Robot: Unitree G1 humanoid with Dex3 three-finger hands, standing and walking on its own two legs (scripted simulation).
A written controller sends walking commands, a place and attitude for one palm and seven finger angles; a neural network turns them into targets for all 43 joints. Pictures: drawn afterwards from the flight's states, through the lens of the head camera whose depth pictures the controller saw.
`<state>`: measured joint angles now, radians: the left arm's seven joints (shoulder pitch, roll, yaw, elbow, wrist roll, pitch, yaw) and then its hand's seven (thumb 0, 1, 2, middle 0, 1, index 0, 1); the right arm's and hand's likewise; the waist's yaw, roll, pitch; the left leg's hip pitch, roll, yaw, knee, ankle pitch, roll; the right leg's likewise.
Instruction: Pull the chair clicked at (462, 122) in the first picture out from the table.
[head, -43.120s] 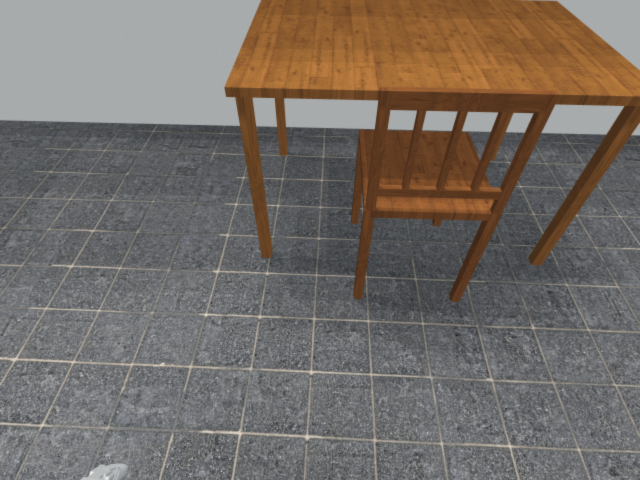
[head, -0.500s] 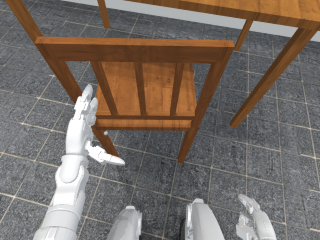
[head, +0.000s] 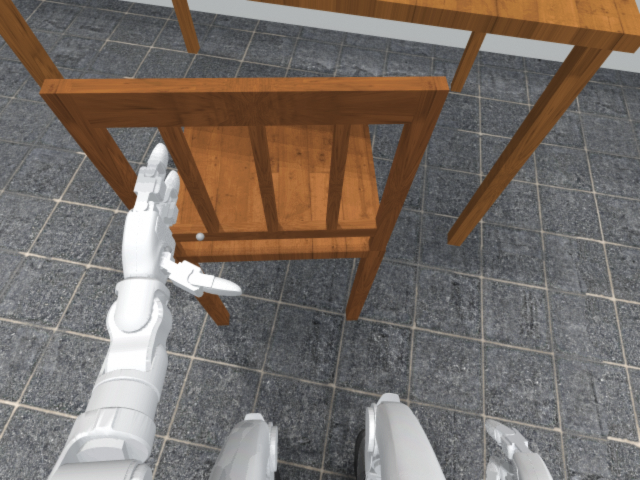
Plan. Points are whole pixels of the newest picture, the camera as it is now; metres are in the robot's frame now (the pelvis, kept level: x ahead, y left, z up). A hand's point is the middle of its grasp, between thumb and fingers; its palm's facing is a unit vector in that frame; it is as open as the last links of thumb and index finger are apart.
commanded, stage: push the fingers through the gap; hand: left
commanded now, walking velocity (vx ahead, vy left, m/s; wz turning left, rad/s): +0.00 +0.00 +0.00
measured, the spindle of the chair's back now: (266, 183) +0.49 +0.07 +0.01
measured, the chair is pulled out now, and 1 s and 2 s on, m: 0.16 0.16 0.16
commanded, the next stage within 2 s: hook a spindle and tug to test in 0.84 s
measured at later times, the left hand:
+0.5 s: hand (210, 192) +0.47 +0.14 +0.02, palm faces +0.05 -1.00 -0.04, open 16.9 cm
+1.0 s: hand (207, 197) +0.46 +0.14 +0.02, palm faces +0.03 -1.00 -0.03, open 16.9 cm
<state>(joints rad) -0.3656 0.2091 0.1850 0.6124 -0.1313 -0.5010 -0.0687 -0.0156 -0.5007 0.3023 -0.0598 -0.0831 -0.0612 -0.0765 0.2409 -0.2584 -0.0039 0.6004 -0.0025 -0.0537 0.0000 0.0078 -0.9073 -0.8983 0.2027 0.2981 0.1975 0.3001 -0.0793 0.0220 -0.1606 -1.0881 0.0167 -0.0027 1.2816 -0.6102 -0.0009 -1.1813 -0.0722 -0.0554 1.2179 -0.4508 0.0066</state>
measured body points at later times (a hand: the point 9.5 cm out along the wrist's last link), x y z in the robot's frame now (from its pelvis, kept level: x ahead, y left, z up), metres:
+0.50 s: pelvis +0.00 +0.00 -0.01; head +0.14 +0.00 +0.42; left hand +0.46 +0.19 +0.03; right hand +0.06 -0.27 -0.13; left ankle -0.01 +0.12 -0.62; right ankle +0.06 -0.13 -0.62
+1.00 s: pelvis +0.00 +0.00 +0.00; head +0.15 +0.01 +0.42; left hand +0.45 +0.20 +0.03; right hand +0.07 -0.26 -0.12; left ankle +0.00 +0.12 -0.62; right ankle +0.06 -0.13 -0.62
